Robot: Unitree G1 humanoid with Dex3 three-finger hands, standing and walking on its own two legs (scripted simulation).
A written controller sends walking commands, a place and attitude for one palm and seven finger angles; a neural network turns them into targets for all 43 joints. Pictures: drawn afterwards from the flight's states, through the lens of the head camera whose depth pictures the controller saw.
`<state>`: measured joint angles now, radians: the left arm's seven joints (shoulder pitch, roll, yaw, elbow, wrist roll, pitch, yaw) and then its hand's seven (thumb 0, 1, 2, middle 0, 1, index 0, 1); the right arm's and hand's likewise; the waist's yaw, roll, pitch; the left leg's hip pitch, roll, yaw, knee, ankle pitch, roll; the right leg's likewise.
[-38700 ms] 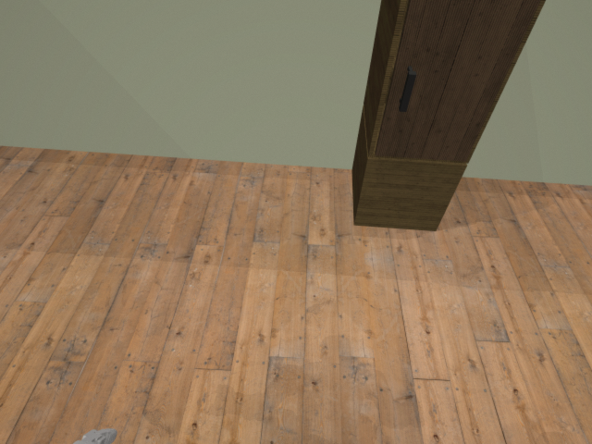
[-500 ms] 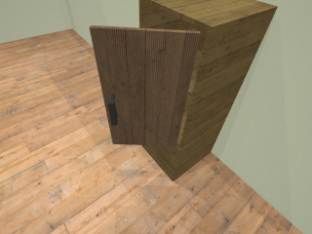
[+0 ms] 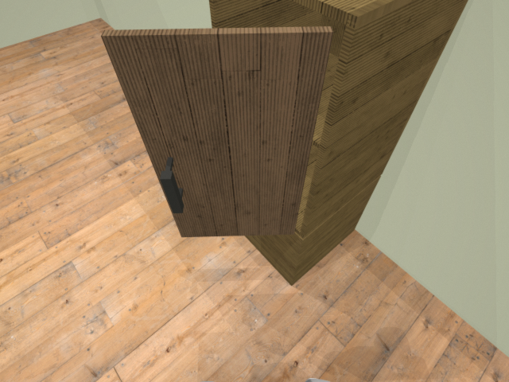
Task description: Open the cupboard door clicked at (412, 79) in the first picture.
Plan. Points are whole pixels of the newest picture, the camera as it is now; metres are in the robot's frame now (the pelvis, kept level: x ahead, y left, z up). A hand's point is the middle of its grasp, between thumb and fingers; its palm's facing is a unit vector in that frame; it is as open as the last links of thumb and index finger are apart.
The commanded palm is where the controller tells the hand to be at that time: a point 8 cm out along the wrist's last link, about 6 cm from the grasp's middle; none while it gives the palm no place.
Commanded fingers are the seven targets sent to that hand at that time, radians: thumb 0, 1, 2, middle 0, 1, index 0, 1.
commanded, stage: come to a stop and stand still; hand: left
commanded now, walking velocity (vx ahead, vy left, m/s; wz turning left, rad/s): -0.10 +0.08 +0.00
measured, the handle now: (174, 185) +0.50 +0.19 -0.05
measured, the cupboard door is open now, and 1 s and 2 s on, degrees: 51 51 51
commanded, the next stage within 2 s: look again from close up in 0.66 s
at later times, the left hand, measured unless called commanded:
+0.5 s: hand out of the picture -0.02 +0.25 -0.15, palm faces +0.02 -0.97 -0.26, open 7.4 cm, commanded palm none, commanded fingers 0.00 0.90 0.90 -0.20 -0.30 -0.20 -0.30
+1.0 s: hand out of the picture -0.04 +0.20 -0.16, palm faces -0.01 -0.98 -0.21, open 7.3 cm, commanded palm none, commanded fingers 0.00 0.90 0.90 -0.20 -0.30 -0.20 -0.30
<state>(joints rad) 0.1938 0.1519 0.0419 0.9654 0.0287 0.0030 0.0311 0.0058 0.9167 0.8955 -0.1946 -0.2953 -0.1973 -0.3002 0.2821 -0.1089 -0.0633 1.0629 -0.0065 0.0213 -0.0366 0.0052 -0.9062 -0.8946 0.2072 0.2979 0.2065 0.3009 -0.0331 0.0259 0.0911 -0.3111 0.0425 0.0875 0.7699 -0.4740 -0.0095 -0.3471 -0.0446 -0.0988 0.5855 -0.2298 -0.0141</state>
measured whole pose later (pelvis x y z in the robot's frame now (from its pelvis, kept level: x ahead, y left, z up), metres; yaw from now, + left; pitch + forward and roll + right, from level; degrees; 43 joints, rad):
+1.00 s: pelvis -0.04 +0.03 +0.01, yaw +0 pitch +0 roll +1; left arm 0.29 0.15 -0.03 1.09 0.01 -0.01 0.03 0.01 0.92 0.90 -0.20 -0.30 -0.20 -0.30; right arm 0.31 -0.17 0.01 1.10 -0.01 -0.02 -0.02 0.01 -0.91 -0.90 0.20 0.30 0.20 0.30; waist -0.01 0.02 0.02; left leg -0.19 -0.04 0.11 0.39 -0.20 0.06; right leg -0.25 -0.01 -0.01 0.45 -0.20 -0.01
